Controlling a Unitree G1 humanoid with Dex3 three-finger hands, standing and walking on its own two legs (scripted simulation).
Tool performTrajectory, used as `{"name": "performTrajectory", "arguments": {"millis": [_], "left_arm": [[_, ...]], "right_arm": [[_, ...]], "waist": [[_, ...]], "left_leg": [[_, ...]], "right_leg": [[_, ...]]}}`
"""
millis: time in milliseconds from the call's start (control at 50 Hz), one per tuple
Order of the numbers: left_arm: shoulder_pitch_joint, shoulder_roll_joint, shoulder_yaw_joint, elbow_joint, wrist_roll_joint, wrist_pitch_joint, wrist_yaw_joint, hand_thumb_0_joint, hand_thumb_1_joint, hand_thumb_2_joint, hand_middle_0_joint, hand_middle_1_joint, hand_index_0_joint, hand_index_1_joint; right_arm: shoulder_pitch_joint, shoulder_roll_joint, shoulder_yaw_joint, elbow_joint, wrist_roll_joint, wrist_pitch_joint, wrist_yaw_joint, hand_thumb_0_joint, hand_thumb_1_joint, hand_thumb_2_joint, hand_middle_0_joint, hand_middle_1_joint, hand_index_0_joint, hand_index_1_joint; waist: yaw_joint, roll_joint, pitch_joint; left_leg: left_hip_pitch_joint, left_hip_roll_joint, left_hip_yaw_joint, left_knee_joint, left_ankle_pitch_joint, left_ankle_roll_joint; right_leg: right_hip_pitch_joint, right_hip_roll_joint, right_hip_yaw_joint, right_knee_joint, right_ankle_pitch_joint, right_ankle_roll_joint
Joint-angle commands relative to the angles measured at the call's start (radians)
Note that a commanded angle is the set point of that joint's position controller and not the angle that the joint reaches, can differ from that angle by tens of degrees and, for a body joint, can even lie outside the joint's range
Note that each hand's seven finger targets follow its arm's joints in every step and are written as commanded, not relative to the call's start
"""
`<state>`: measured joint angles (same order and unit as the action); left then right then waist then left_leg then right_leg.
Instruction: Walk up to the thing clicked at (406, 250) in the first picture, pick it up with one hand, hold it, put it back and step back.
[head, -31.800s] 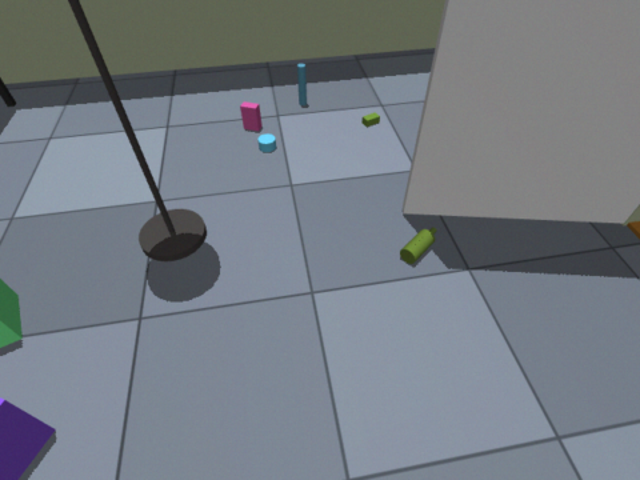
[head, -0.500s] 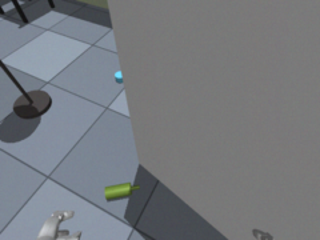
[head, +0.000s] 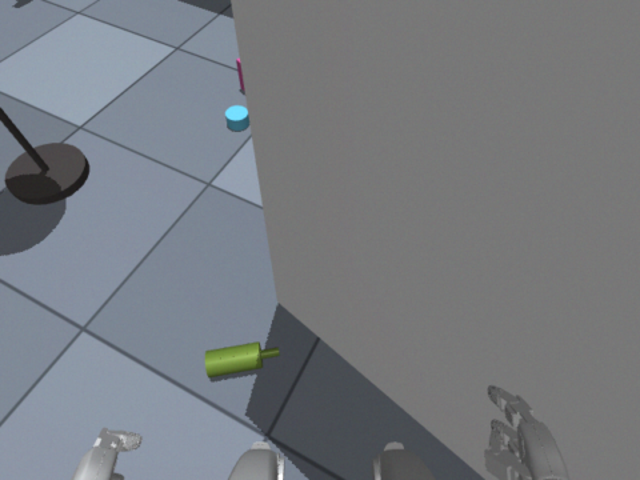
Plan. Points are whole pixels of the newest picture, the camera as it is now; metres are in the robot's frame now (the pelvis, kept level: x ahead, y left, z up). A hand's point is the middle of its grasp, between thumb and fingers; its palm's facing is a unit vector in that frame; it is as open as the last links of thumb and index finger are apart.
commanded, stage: rise first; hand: left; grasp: from above
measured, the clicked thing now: (243, 357) +0.46 +0.21 -0.66
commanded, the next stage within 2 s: none
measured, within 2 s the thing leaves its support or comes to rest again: neither
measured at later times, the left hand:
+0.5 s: hand (169, 434) +0.22 +0.27 -0.30, palm faces -0.40 -0.50 -0.77, open 14.0 cm
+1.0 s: hand (198, 384) +0.34 +0.27 -0.44, palm faces -0.43 -0.07 -0.90, open 14.0 cm
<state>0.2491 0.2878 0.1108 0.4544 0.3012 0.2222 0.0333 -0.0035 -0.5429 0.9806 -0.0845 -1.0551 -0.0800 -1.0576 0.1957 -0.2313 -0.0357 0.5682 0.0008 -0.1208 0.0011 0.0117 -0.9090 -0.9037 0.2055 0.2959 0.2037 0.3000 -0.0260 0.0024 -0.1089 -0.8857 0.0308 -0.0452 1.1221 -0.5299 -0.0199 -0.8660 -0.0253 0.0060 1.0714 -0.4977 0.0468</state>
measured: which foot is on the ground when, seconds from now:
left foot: down 0.00-1.00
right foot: down 0.00-1.00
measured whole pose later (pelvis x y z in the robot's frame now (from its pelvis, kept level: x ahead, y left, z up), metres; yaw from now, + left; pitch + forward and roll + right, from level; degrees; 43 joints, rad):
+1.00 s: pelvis -0.09 -0.01 -0.30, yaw -3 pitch +33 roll -4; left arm -0.73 0.60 0.09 1.18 1.13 -0.13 0.32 0.00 -0.53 1.02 -0.08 -1.05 -0.08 -1.04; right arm 0.15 -0.27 -0.04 0.76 -0.08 -0.07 0.08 0.01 -0.89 -0.90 0.21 0.30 0.20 0.30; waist -0.14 0.01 -0.11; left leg -2.11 -0.01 -0.13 2.20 -0.67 -0.05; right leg -2.08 0.01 0.01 2.14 -0.64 0.05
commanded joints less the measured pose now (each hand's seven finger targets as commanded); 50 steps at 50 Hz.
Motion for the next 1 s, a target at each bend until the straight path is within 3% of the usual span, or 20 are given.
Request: {"name": "performTrajectory", "arguments": {"millis": [0, 40, 140, 220, 280, 320, 420, 500, 580, 600, 620, 660, 680, 760, 820, 900, 960, 980], "left_arm": [[0.059, 0.151, 0.055, -0.216, 0.012, 0.002, 0.033, 0.000, -0.584, 0.953, -0.083, -1.074, -0.088, -1.068], [0.065, 0.163, 0.056, -0.240, 0.023, 0.011, 0.036, 0.000, -0.577, 0.945, -0.082, -1.074, -0.090, -1.064], [-0.065, 0.184, 0.044, -0.162, 0.080, -0.020, 0.053, 0.000, -0.572, 0.953, -0.072, -1.063, -0.075, -1.058], [-0.172, 0.188, 0.024, -0.062, 0.167, -0.094, 0.071, 0.000, -0.547, 0.955, -0.071, -1.062, -0.076, -1.056], [-0.253, 0.208, 0.011, -0.027, 0.243, -0.149, 0.098, 0.000, -0.522, 0.951, -0.077, -1.059, -0.084, -1.051], [-0.303, 0.263, 0.040, 0.001, 0.292, -0.177, 0.123, 0.000, -0.510, 0.945, -0.089, -1.051, -0.096, -1.043], [-0.466, 0.352, 0.061, 0.040, 0.393, -0.197, 0.177, 0.000, -0.544, 0.974, -0.070, -1.098, -0.078, -1.089], [-0.637, 0.370, 0.045, 0.136, 0.469, -0.206, 0.195, 0.000, -0.533, 0.978, -0.071, -1.087, -0.080, -1.078], [-0.814, 0.424, 0.036, 0.288, 0.542, -0.237, 0.202, 0.000, -0.524, 1.002, -0.062, -1.074, -0.066, -1.071], [-0.821, 0.405, 0.022, 0.326, 0.554, -0.248, 0.201, 0.000, -0.536, 1.014, -0.064, -1.062, -0.064, -1.064], [-0.849, 0.419, 0.021, 0.342, 0.567, -0.259, 0.204, 0.000, -0.520, 1.000, -0.067, -1.073, -0.072, -1.069], [-0.942, 0.465, 0.023, 0.376, 0.613, -0.284, 0.218, 0.000, -0.540, 1.021, -0.061, -1.071, -0.063, -1.071], [-0.977, 0.499, 0.034, 0.393, 0.640, -0.296, 0.229, 0.000, -0.532, 1.015, -0.064, -1.073, -0.068, -1.070], [-1.089, 0.526, 0.031, 0.472, 0.709, -0.328, 0.267, 0.000, -0.534, 1.015, -0.063, -1.066, -0.069, -1.060], [-1.144, 0.579, 0.054, 0.527, 0.767, -0.339, 0.299, 0.000, -0.538, 1.014, -0.058, -1.058, -0.066, -1.050], [-1.218, 0.585, 0.039, 0.595, 0.822, -0.352, 0.334, 0.000, -0.558, 1.037, -0.059, -1.023, -0.057, -1.024], [-1.261, 0.610, 0.040, 0.640, 0.854, -0.359, 0.352, 0.000, -0.566, 1.041, -0.059, -1.009, -0.054, -1.014], [-1.265, 0.588, 0.024, 0.661, 0.858, -0.360, 0.355, 0.000, -0.565, 1.042, -0.061, -1.002, -0.055, -1.008]], "right_arm": [[0.008, -0.141, -0.060, -0.153, 0.007, -0.057, -0.020, 0.000, -0.944, -0.911, 0.200, 0.300, 0.200, 0.300], [0.008, -0.144, -0.060, -0.157, 0.005, -0.064, -0.023, 0.000, -0.947, -0.912, 0.200, 0.300, 0.200, 0.300], [-0.018, -0.148, -0.051, -0.149, 0.001, -0.088, -0.026, 0.000, -0.919, -0.904, 0.200, 0.300, 0.200, 0.300], [-0.034, -0.163, -0.057, -0.125, 0.000, -0.111, -0.011, 0.000, -0.894, -0.897, 0.200, 0.300, 0.200, 0.300], [-0.035, -0.177, -0.064, -0.102, 0.003, -0.121, 0.002, 0.000, -0.887, -0.896, 0.200, 0.300, 0.200, 0.300], [-0.046, -0.191, -0.071, -0.083, 0.004, -0.123, 0.006, 0.000, -0.888, -0.896, 0.200, 0.300, 0.200, 0.300], [-0.032, -0.209, -0.081, -0.026, 0.004, -0.106, 0.016, 0.000, -0.898, -0.900, 0.200, 0.300, 0.200, 0.300], [-0.011, -0.219, -0.094, 0.019, -0.005, -0.080, 0.028, 0.000, -0.896, -0.900, 0.200, 0.300, 0.200, 0.300], [0.000, -0.222, -0.101, 0.040, -0.014, -0.055, 0.031, 0.000, -0.872, -0.894, 0.200, 0.300, 0.200, 0.300], [0.009, -0.219, -0.100, 0.052, -0.018, -0.049, 0.035, 0.000, -0.876, -0.895, 0.200, 0.300, 0.200, 0.300], [0.005, -0.219, -0.104, 0.048, -0.021, -0.044, 0.038, 0.000, -0.873, -0.894, 0.200, 0.300, 0.200, 0.300], [0.022, -0.220, -0.102, 0.060, -0.027, -0.033, 0.040, 0.000, -0.877, -0.896, 0.200, 0.300, 0.200, 0.300], [0.021, -0.222, -0.098, 0.066, -0.030, -0.026, 0.041, 0.000, -0.874, -0.895, 0.200, 0.300, 0.200, 0.300], [0.050, -0.225, -0.090, 0.083, -0.043, -0.003, 0.048, 0.000, -0.886, -0.898, 0.200, 0.300, 0.200, 0.300], [0.070, -0.234, -0.080, 0.104, -0.056, 0.009, 0.052, 0.000, -0.891, -0.899, 0.200, 0.299, 0.200, 0.299], [0.072, -0.235, -0.073, 0.119, -0.074, 0.026, 0.061, 0.000, -0.888, -0.897, 0.200, 0.299, 0.200, 0.299], [0.080, -0.242, -0.066, 0.138, -0.085, 0.034, 0.066, 0.000, -0.888, -0.898, 0.200, 0.299, 0.200, 0.299], [0.080, -0.244, -0.066, 0.140, -0.088, 0.036, 0.068, 0.000, -0.888, -0.897, 0.200, 0.299, 0.200, 0.299]], "waist": [[-0.003, 0.071, -0.263], [-0.006, 0.089, -0.276], [-0.034, 0.059, -0.246], [-0.034, 0.070, -0.298], [-0.027, 0.085, -0.400], [-0.015, 0.105, -0.448], [-0.002, 0.129, -0.590], [-0.016, 0.094, -0.646], [-0.030, 0.049, -0.631], [-0.032, 0.029, -0.632], [-0.025, 0.014, -0.643], [-0.039, 0.009, -0.659], [-0.033, 0.019, -0.658], [-0.062, 0.032, -0.674], [-0.064, 0.069, -0.671], [-0.091, 0.121, -0.630], [-0.100, 0.184, -0.634], [-0.113, 0.175, -0.610]], "left_leg": [[0.133, -0.010, 0.022, -0.108, 0.313, 0.015], [0.120, -0.006, 0.015, -0.080, 0.330, 0.012], [-0.031, -0.013, 0.010, 0.021, 0.230, 0.017], [-0.151, -0.022, 0.003, 0.135, 0.170, 0.014], [-0.211, -0.028, 0.008, 0.226, 0.186, 0.011], [-0.255, -0.028, 0.007, 0.284, 0.200, 0.011], [-0.342, -0.031, 0.026, 0.421, 0.264, 0.017], [-0.446, -0.034, 0.026, 0.516, 0.213, 0.023], [-0.607, -0.040, 0.045, 0.595, 0.059, 0.029], [-0.644, -0.043, 0.048, 0.615, 0.028, 0.033], [-0.661, -0.043, 0.051, 0.628, 0.008, 0.035], [-0.715, -0.047, 0.055, 0.671, -0.025, 0.040], [-0.735, -0.047, 0.059, 0.692, -0.026, 0.040], [-0.778, -0.049, 0.061, 0.751, -0.024, 0.045], [-0.795, -0.052, 0.058, 0.777, -0.046, 0.046], [-0.805, -0.053, 0.050, 0.797, -0.097, 0.041], [-0.783, -0.052, 0.039, 0.817, -0.090, 0.035], [-0.789, -0.050, 0.031, 0.822, -0.097, 0.036]], "right_leg": [[0.081, 0.029, -0.048, -0.066, 0.240, -0.059], [0.046, 0.029, -0.051, -0.030, 0.244, -0.060], [-0.093, 0.029, -0.050, 0.065, 0.175, -0.059], [-0.246, 0.028, -0.048, 0.202, 0.117, -0.065], [-0.325, 0.026, -0.040, 0.303, 0.136, -0.068], [-0.390, 0.026, -0.038, 0.368, 0.145, -0.070], [-0.474, 0.030, -0.036, 0.483, 0.201, -0.071], [-0.542, 0.032, -0.044, 0.555, 0.164, -0.071], [-0.596, 0.037, -0.045, 0.596, 0.035, -0.067], [-0.606, 0.037, -0.045, 0.604, 0.006, -0.066], [-0.609, 0.040, -0.047, 0.609, -0.021, -0.065], [-0.631, 0.043, -0.044, 0.632, -0.063, -0.064], [-0.649, 0.042, -0.046, 0.654, -0.065, -0.065], [-0.694, 0.045, -0.058, 0.706, -0.057, -0.064], [-0.757, 0.047, -0.073, 0.748, -0.080, -0.067], [-0.853, 0.049, -0.098, 0.797, -0.132, -0.075], [-0.921, 0.047, -0.113, 0.847, -0.113, -0.082], [-0.950, 0.045, -0.119, 0.855, -0.114, -0.082]]}}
